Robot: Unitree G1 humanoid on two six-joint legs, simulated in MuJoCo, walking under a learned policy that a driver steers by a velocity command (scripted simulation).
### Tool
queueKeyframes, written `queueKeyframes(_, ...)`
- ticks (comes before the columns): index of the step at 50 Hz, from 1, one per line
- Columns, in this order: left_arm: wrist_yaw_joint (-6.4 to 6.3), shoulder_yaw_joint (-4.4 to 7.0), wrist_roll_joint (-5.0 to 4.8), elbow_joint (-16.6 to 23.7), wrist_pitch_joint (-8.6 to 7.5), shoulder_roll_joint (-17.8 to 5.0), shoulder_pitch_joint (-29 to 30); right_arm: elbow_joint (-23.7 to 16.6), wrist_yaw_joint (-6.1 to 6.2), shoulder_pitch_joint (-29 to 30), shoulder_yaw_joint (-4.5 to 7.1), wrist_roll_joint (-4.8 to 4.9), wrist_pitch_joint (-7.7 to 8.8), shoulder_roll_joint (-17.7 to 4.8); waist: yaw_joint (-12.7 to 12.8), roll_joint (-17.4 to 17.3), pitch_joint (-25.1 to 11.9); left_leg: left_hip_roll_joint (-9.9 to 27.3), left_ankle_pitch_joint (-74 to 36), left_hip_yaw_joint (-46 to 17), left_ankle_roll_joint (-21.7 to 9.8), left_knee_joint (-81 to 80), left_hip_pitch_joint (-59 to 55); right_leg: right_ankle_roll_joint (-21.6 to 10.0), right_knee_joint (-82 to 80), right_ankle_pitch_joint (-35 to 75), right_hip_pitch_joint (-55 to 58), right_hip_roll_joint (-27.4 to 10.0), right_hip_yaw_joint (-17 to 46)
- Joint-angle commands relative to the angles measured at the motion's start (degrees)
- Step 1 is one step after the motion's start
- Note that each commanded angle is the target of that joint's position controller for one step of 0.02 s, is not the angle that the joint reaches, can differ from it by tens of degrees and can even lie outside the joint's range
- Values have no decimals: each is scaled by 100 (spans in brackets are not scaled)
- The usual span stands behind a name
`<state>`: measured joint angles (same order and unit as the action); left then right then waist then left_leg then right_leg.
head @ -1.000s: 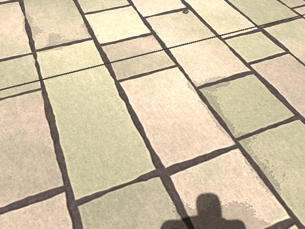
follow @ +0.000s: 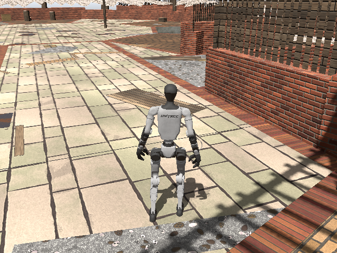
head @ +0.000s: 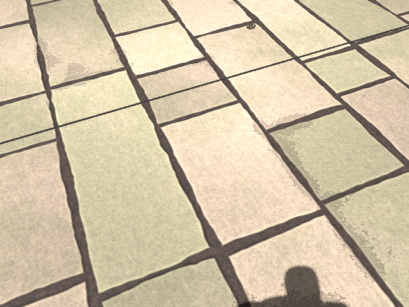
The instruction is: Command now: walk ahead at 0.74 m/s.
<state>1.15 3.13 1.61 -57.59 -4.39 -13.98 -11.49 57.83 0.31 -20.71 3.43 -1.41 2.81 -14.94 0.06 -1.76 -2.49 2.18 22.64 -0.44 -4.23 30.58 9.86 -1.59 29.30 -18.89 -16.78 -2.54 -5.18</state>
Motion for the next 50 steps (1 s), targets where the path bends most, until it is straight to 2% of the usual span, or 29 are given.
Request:
queueKeyframes(1,-91,141,208,-471,-55,-973,-2547,-1092,-69,1581,-121,-77,199,359,1157,2130,346,-769,686,-321,-388,3490,4384,-410,-2135,-3202,2697,-1856,3976)
queueKeyframes(2,-124,190,177,-357,-14,-1164,-1835,-1212,-155,1321,-120,-23,228,225,577,1629,502,-301,-40,-791,-472,4192,4880,-954,-2549,-4126,2269,-2375,5077)
queueKeyframes(3,-98,146,76,-81,-57,-913,-1099,-1219,-224,1462,-55,-47,240,-166,293,775,769,151,-818,-673,-393,4280,4922,-909,-2342,-3457,1896,-2201,4390)
queueKeyframes(4,-57,102,3,15,-119,-736,-838,-1100,-284,1274,-10,-106,246,-319,119,413,602,362,-1215,-556,-230,3958,4398,-760,-2224,-2551,1607,-1735,3425)
queueKeyframes(6,-83,23,-18,12,-224,-472,-901,-980,-377,1058,12,-191,129,-349,2,594,474,468,-1453,-220,57,3767,3778,-665,-2476,-1661,1277,-1203,2440)
queueKeyframes(8,-91,0,-33,-164,-279,-362,-1319,-1103,-417,1362,-25,-133,0,-217,61,595,782,470,-1724,-16,182,3647,4025,-743,-2635,-1048,1295,-998,1987)
queueKeyframes(13,-94,-18,-74,-205,-333,-334,-1803,-1579,-402,2587,-92,-43,-53,-132,288,477,1134,349,-2180,401,302,2105,4035,-898,-2975,527,1559,-821,1172)
queueKeyframes(17,-145,-12,-84,-262,-349,-424,-1948,-1843,-407,3133,-160,-7,-44,-89,342,565,1286,213,-2341,721,0,875,3397,-895,-3277,2151,2113,-986,683)
queueKeyframes(20,-174,21,-23,-307,-303,-650,-1940,-1776,-321,2798,-131,-22,-29,-197,99,871,824,-394,-1752,1202,-455,486,2334,-687,-2286,5890,2773,-1077,-101)
queueKeyframes(22,-274,112,125,-290,-161,-948,-1861,-1401,-264,1403,4,-8,2,-494,-596,1249,-24,-863,-1135,1219,-714,650,952,-539,-244,7861,2920,-1198,-364)
queueKeyframes(23,-299,167,123,-209,-79,-1071,-1655,-980,-222,101,122,-1,16,-682,-1202,1143,-598,-970,-1130,1189,-840,317,-379,-448,1392,7731,2470,-1092,-481)
queueKeyframes(24,-284,155,118,-74,-87,-949,-1559,-718,-149,-868,280,-54,17,-1052,-1489,771,-1097,-273,2,110,-978,388,-1999,-418,3260,5904,971,-856,-373)
queueKeyframes(25,-86,13,-110,225,-244,-165,-1634,-610,-140,-738,440,-47,-58,-1494,-789,-1402,-1325,1102,1877,-3493,-1686,-925,-3266,-59,5536,398,-1661,496,-70)
queueKeyframes(26,-48,34,-93,481,-390,-495,-1300,-643,-203,-350,433,-19,-56,-1425,-614,-881,-1276,1298,1828,-4804,-1851,-1717,-3296,-264,6008,20,-2647,419,996)
queueKeyframes(27,-54,30,-73,718,-468,-598,-573,-649,-186,-90,384,-22,-10,-1137,-614,-224,-548,1207,1111,-4037,-1709,-1695,-2667,-348,5864,437,-2918,64,1061)
queueKeyframes(28,-61,-15,-32,812,-520,-533,-406,-547,-169,-43,318,-23,34,-807,-396,447,-46,1053,342,-3470,-1556,-1807,-1706,-340,5332,626,-2658,-163,1027)
queueKeyframes(29,-47,-47,64,965,-466,-425,-186,-528,-112,104,266,-17,73,-672,-168,589,223,800,-63,-2987,-1437,-1883,-939,-248,4854,580,-2328,-348,1044)
queueKeyframes(32,21,-118,284,1210,-155,-310,-123,-532,-36,137,152,110,205,-520,233,357,599,341,-400,-2368,-1472,-2099,261,141,4146,187,-2011,-505,925)
queueKeyframes(35,73,-207,222,1809,-54,-365,1066,-617,-44,-175,154,147,309,-654,-7,226,1141,94,-1039,-2079,-1432,-2563,1048,466,2671,963,-2072,-477,509)
queueKeyframes(37,122,-285,146,2053,-72,-291,1632,-667,-84,-377,199,121,317,-718,-231,66,1179,-143,-2030,-1858,-1184,-2511,1157,504,1519,1900,-1586,-250,365)
queueKeyframes(41,89,-301,19,2384,-82,-413,2047,-665,-81,-766,278,201,288,-919,-524,-123,761,48,-4116,-1964,-868,-2076,-69,306,414,2615,-1114,122,370)
queueKeyframes(43,2,-223,17,2367,-90,-627,1642,-727,-20,-636,308,213,272,-1057,-287,-162,337,28,-5381,-1959,-602,-1303,-540,185,-90,2274,-243,366,449)
queueKeyframes(44,-81,-106,-13,2223,-109,-903,1005,-761,-17,-564,349,173,277,-1251,21,-217,-173,29,-6041,-1989,-465,-441,-664,117,-26,1846,577,487,509)
queueKeyframes(45,-184,15,-55,1998,-126,-1142,-14,-835,-37,-281,404,142,288,-1479,640,-260,-688,-85,-5911,-1968,-387,767,-358,71,-55,1529,1684,350,541)
queueKeyframes(46,-324,161,25,1760,-127,-1490,-1214,-972,-74,-7,354,96,337,-1222,1188,-149,-1306,-331,-4859,-1827,-358,2269,480,-10,264,551,3094,-260,979)
queueKeyframes(47,-392,250,301,1641,-134,-1789,-1865,-1203,-52,-189,102,192,358,-117,1006,1315,-1864,-841,118,-1271,-353,4242,2077,-222,37,-935,4455,-1990,2920)
queueKeyframes(48,-265,322,276,1684,-111,-1934,-1282,-1544,-12,-712,30,431,303,-299,368,2634,-2424,-828,461,-839,-346,5184,2989,-713,-1200,-1808,4444,-2714,5727)
queueKeyframes(49,-205,211,229,1884,-76,-1127,-521,-1334,33,-167,75,242,173,-678,385,1319,-1313,-318,-285,-683,-356,5173,3269,-656,-1436,-2574,3416,-2218,4812)
queueKeyframes(50,-177,109,181,1842,-75,-721,-264,-1347,-47,162,97,127,103,-715,344,638,-571,-135,-677,-550,-296,4891,3218,-602,-1414,-1705,2578,-1956,3739)
